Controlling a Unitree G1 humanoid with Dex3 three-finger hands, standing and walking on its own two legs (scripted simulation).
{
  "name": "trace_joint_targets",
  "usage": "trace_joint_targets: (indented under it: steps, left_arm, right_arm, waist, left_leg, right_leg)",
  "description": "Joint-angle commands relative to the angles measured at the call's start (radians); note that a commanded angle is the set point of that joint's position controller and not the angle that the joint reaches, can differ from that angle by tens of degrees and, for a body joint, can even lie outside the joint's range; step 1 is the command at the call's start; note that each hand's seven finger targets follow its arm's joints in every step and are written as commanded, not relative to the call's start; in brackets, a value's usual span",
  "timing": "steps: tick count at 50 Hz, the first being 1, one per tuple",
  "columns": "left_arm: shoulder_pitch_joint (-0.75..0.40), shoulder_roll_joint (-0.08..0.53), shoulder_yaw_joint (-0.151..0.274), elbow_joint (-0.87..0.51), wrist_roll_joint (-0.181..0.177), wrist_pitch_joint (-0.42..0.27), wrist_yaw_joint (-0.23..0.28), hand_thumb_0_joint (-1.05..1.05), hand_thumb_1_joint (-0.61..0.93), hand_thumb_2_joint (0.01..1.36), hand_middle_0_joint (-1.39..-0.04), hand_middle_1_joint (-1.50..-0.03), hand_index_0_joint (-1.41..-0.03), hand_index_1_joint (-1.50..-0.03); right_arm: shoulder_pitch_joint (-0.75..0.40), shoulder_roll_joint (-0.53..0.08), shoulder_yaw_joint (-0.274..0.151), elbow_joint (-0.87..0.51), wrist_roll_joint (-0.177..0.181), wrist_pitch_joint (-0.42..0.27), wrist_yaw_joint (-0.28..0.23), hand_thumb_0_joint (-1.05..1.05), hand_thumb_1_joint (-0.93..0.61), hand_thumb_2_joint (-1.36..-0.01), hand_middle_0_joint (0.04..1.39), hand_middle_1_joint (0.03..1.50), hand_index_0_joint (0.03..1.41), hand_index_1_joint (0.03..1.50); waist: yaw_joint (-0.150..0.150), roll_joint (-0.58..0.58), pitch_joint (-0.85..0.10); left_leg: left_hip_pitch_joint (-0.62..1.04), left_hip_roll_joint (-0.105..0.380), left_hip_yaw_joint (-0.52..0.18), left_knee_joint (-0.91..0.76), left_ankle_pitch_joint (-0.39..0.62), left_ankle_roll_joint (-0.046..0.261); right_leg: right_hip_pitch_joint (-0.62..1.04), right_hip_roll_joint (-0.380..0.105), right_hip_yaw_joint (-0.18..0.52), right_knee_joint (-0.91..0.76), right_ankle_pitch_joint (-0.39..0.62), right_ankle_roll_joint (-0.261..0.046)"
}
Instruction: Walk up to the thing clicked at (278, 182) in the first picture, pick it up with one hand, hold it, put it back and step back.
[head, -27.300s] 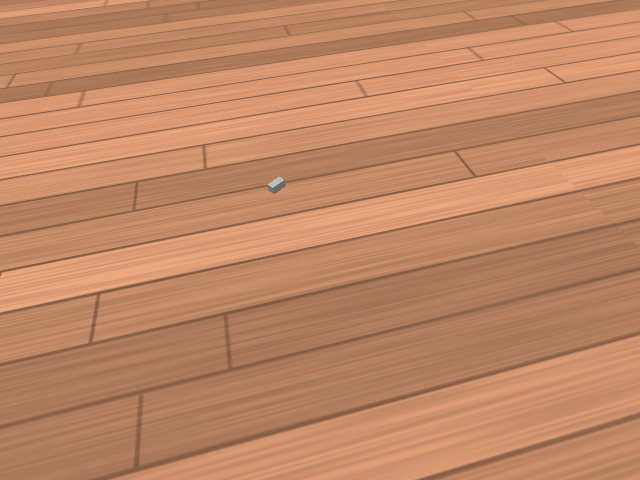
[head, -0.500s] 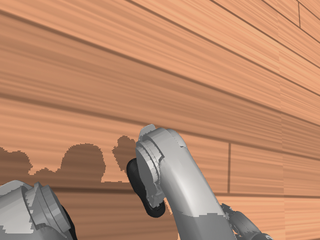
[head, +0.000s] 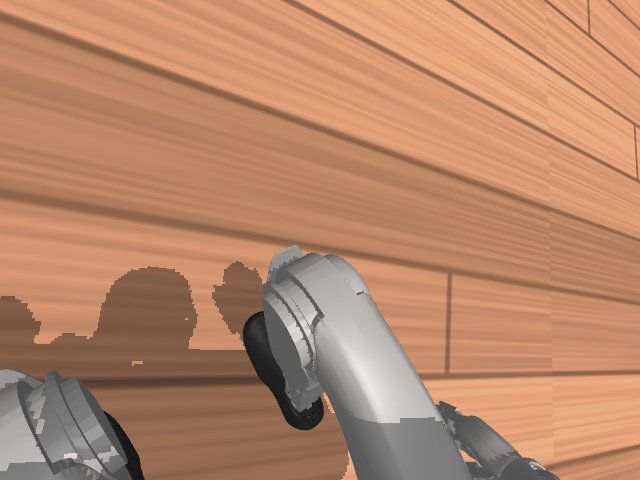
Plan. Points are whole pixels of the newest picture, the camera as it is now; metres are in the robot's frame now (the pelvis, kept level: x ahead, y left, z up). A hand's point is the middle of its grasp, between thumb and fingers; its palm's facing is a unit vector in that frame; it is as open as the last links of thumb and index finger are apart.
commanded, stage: rest palm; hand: left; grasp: from above
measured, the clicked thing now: out of the picture +0.50 +0.35 -0.30
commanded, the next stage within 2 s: close in 0.98 s
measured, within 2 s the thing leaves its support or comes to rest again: neither
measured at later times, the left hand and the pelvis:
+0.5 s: hand out of the picture +0.48 +0.34 -0.25, palm faces -0.45 -0.11 -0.89, open 11.7 cm; pelvis +0.00 +0.00 +0.00, yaw -1 degrees
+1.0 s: hand out of the picture +0.48 +0.34 -0.25, palm faces -0.46 -0.11 -0.88, open 11.5 cm; pelvis +0.00 +0.00 +0.00, yaw -1 degrees
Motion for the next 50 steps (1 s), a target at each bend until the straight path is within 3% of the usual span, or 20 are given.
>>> trace_joint_targets:
  steps: [1, 7, 10, 14, 18, 21, 23, 28, 31, 32, 33, 34, 36, 38, 40, 44, 46, 47, 48, 50]
  left_arm:
    - [-0.249, 0.231, 0.018, -0.135, -0.014, -0.024, 0.046, 0.0, -0.12, 0.648, -0.434, -0.602, -0.424, -0.61]
    - [-0.303, 0.215, -0.005, -0.178, -0.007, -0.04, 0.081, 0.0, -0.122, 0.649, -0.421, -0.61, -0.414, -0.616]
    - [-0.237, 0.185, -0.026, -0.042, -0.005, -0.028, 0.099, 0.0, -0.113, 0.643, -0.418, -0.614, -0.414, -0.617]
    - [-0.293, 0.22, -0.029, -0.08, -0.001, -0.022, 0.121, 0.0, -0.101, 0.627, -0.43, -0.617, -0.428, -0.618]
    - [-0.261, 0.195, -0.022, -0.028, -0.008, 0.001, 0.132, 0.0, -0.112, 0.633, -0.421, -0.619, -0.418, -0.621]
    - [-0.252, 0.208, -0.033, -0.008, -0.014, 0.012, 0.132, 0.0, -0.094, 0.624, -0.441, -0.605, -0.437, -0.608]
    - [-0.309, 0.271, 0.0, -0.086, -0.013, 0.009, 0.132, 0.0, -0.092, 0.62, -0.446, -0.602, -0.441, -0.606]
    - [-0.244, 0.209, -0.021, -0.008, -0.03, 0.021, 0.109, 0.0, -0.092, 0.617, -0.437, -0.608, -0.435, -0.609]
    - [-0.289, 0.268, 0.0, -0.104, -0.029, 0.015, 0.1, 0.0, -0.101, 0.623, -0.437, -0.61, -0.432, -0.614]
    - [-0.319, 0.25, -0.012, -0.146, -0.029, 0.011, 0.095, 0.0, -0.111, 0.629, -0.418, -0.632, -0.417, -0.632]
    - [-0.233, 0.218, -0.025, -0.019, -0.032, 0.023, 0.088, 0.0, -0.123, 0.635, -0.417, -0.637, -0.415, -0.638]
    - [-0.244, 0.202, -0.033, -0.064, -0.041, 0.018, 0.079, 0.0, -0.104, 0.621, -0.419, -0.63, -0.42, -0.627]
    - [-0.25, 0.233, -0.016, -0.062, -0.043, 0.012, 0.076, 0.0, -0.09, 0.618, -0.432, -0.618, -0.432, -0.617]
    - [-0.264, 0.282, -0.002, -0.11, -0.033, 0.003, 0.072, 0.0, -0.103, 0.631, -0.439, -0.602, -0.431, -0.609]
    - [-0.276, 0.277, 0.002, -0.137, -0.023, -0.001, 0.069, 0.0, -0.107, 0.627, -0.414, -0.642, -0.416, -0.639]
    - [-0.23, 0.22, -0.024, -0.06, -0.031, -0.007, 0.069, 0.0, -0.061, 0.616, -0.452, -0.607, -0.451, -0.608]
    - [-0.307, 0.279, -0.007, -0.171, -0.025, -0.023, 0.075, 0.0, -0.047, 0.606, -0.464, -0.604, -0.463, -0.604]
    - [-0.284, 0.3, 0.009, -0.135, -0.017, -0.019, 0.079, 0.0, -0.057, 0.61, -0.456, -0.604, -0.454, -0.605]
    - [-0.302, 0.272, -0.015, -0.176, -0.018, -0.021, 0.076, 0.0, -0.056, 0.599, -0.458, -0.6, -0.457, -0.6]
    - [-0.237, 0.205, -0.037, -0.057, -0.026, -0.008, 0.075, 0.0, -0.041, 0.584, -0.453, -0.608, -0.459, -0.6]
  right_arm:
    - [0.213, -0.333, -0.095, 0.022, -0.011, 0.009, -0.018, 0.0, -0.901, -0.903, 0.199, 0.3, 0.199, 0.3]
    - [0.213, -0.339, -0.094, 0.03, -0.017, -0.001, -0.014, 0.0, -0.9, -0.903, 0.199, 0.3, 0.199, 0.3]
    - [0.197, -0.323, -0.077, 0.031, -0.014, -0.006, -0.013, 0.0, -0.9, -0.902, 0.199, 0.3, 0.199, 0.3]
    - [0.187, -0.331, -0.082, 0.029, -0.015, -0.021, -0.018, 0.0, -0.901, -0.903, 0.199, 0.3, 0.199, 0.3]
    - [0.188, -0.33, -0.072, 0.045, -0.011, -0.032, -0.011, 0.0, -0.902, -0.903, 0.199, 0.3, 0.199, 0.3]
    - [0.175, -0.325, -0.061, 0.029, -0.007, -0.035, -0.012, 0.0, -0.902, -0.903, 0.199, 0.3, 0.199, 0.3]
    - [0.175, -0.35, -0.078, 0.032, -0.008, -0.04, -0.018, 0.0, -0.903, -0.904, 0.199, 0.3, 0.199, 0.3]
    - [0.185, -0.33, -0.064, 0.036, -0.004, -0.041, -0.013, 0.0, -0.902, -0.903, 0.199, 0.3, 0.199, 0.3]
    - [0.197, -0.348, -0.071, 0.04, -0.004, -0.036, -0.017, 0.0, -0.903, -0.904, 0.199, 0.3, 0.199, 0.3]
    - [0.193, -0.345, -0.075, 0.029, -0.006, -0.04, -0.015, 0.0, -0.902, -0.904, 0.199, 0.3, 0.199, 0.3]
    - [0.192, -0.339, -0.072, 0.046, -0.005, -0.038, -0.014, 0.0, -0.906, -0.905, 0.199, 0.3, 0.199, 0.3]
    - [0.203, -0.342, -0.072, 0.054, -0.005, -0.036, -0.01, 0.0, -0.903, -0.904, 0.199, 0.3, 0.199, 0.3]
    - [0.196, -0.332, -0.051, 0.042, -0.003, -0.029, -0.013, 0.0, -0.901, -0.903, 0.199, 0.3, 0.199, 0.3]
    - [0.194, -0.351, -0.065, 0.039, -0.005, -0.022, -0.019, 0.0, -0.903, -0.904, 0.199, 0.3, 0.199, 0.3]
    - [0.206, -0.348, -0.068, 0.042, -0.009, -0.022, -0.016, 0.0, -0.903, -0.904, 0.199, 0.3, 0.199, 0.3]
    - [0.181, -0.339, -0.056, 0.03, -0.008, -0.017, -0.016, 0.0, -0.901, -0.903, 0.199, 0.3, 0.199, 0.3]
    - [0.183, -0.365, -0.075, 0.027, -0.011, -0.016, -0.023, 0.0, -0.901, -0.904, 0.199, 0.3, 0.199, 0.3]
    - [0.183, -0.354, -0.069, 0.032, -0.013, -0.014, -0.023, 0.0, -0.901, -0.904, 0.199, 0.3, 0.199, 0.3]
    - [0.166, -0.352, -0.07, 0.004, -0.011, -0.021, -0.02, 0.0, -0.902, -0.904, 0.199, 0.3, 0.199, 0.3]
    - [0.2, -0.339, -0.07, 0.041, -0.014, -0.02, -0.015, 0.0, -0.9, -0.903, 0.199, 0.3, 0.199, 0.3]
  waist:
    - [-0.057, 0.595, -0.686]
    - [-0.069, 0.628, -0.699]
    - [-0.082, 0.566, -0.628]
    - [-0.078, 0.599, -0.651]
    - [-0.088, 0.605, -0.645]
    - [-0.089, 0.549, -0.604]
    - [-0.066, 0.621, -0.67]
    - [-0.091, 0.547, -0.616]
    - [-0.082, 0.613, -0.689]
    - [-0.073, 0.634, -0.713]
    - [-0.082, 0.591, -0.658]
    - [-0.099, 0.589, -0.639]
    - [-0.088, 0.554, -0.64]
    - [-0.068, 0.591, -0.682]
    - [-0.066, 0.641, -0.71]
    - [-0.086, 0.56, -0.603]
    - [-0.073, 0.616, -0.649]
    - [-0.059, 0.623, -0.688]
    - [-0.061, 0.626, -0.703]
    - [-0.092, 0.582, -0.633]
  left_leg:
    - [0.586, 0.041, 0.104, -0.214, 0.321, 0.011]
    - [0.625, 0.045, 0.097, -0.224, 0.335, 0.007]
    - [0.56, 0.044, 0.094, -0.23, 0.273, 0.014]
    - [0.563, 0.045, 0.102, -0.242, 0.24, 0.015]
    - [0.594, 0.054, 0.079, -0.24, 0.289, 0.004]
    - [0.517, 0.046, 0.095, -0.244, 0.213, 0.017]
    - [0.57, 0.049, 0.097, -0.243, 0.237, 0.008]
    - [0.515, 0.049, 0.09, -0.237, 0.218, 0.014]
    - [0.571, 0.053, 0.092, -0.236, 0.279, 0.011]
    - [0.608, 0.053, 0.091, -0.227, 0.321, 0.008]
    - [0.577, 0.054, 0.094, -0.226, 0.297, 0.011]
    - [0.55, 0.052, 0.097, -0.217, 0.302, 0.015]
    - [0.51, 0.048, 0.097, -0.218, 0.281, 0.016]
    - [0.575, 0.052, 0.096, -0.223, 0.302, 0.012]
    - [0.63, 0.055, 0.091, -0.219, 0.35, 0.005]
    - [0.539, 0.05, 0.09, -0.222, 0.27, 0.01]
    - [0.565, 0.05, 0.092, -0.229, 0.272, 0.005]
    - [0.6, 0.056, 0.086, -0.229, 0.295, 0.003]
    - [0.609, 0.054, 0.093, -0.219, 0.322, 0.008]
    - [0.57, 0.054, 0.092, -0.225, 0.299, 0.012]
  right_leg:
    - [0.355, 0.012, -0.118, -0.204, 0.304, -0.104]
    - [0.347, 0.013, -0.125, -0.192, 0.32, -0.099]
    - [0.336, 0.021, -0.129, -0.198, 0.28, -0.096]
    - [0.352, 0.021, -0.122, -0.2, 0.278, -0.091]
    - [0.31, 0.014, -0.131, -0.18, 0.296, -0.093]
    - [0.344, 0.021, -0.12, -0.202, 0.262, -0.088]
    - [0.339, 0.013, -0.117, -0.194, 0.274, -0.096]
    - [0.335, 0.016, -0.124, -0.202, 0.259, -0.089]
    - [0.376, 0.013, -0.119, -0.197, 0.303, -0.09]
    - [0.36, 0.011, -0.117, -0.189, 0.33, -0.093]
    - [0.353, 0.016, -0.119, -0.197, 0.308, -0.094]
    - [0.361, 0.02, -0.119, -0.2, 0.319, -0.085]
    - [0.382, 0.016, -0.122, -0.209, 0.308, -0.09]
    - [0.388, 0.018, -0.12, -0.209, 0.306, -0.094]
    - [0.368, 0.014, -0.122, -0.193, 0.329, -0.098]
    - [0.333, 0.02, -0.131, -0.208, 0.274, -0.098]
    - [0.352, 0.015, -0.127, -0.208, 0.281, -0.101]
    - [0.366, 0.014, -0.127, -0.2, 0.295, -0.101]
    - [0.364, 0.016, -0.123, -0.197, 0.315, -0.098]
    - [0.358, 0.021, -0.127, -0.2, 0.307, -0.09]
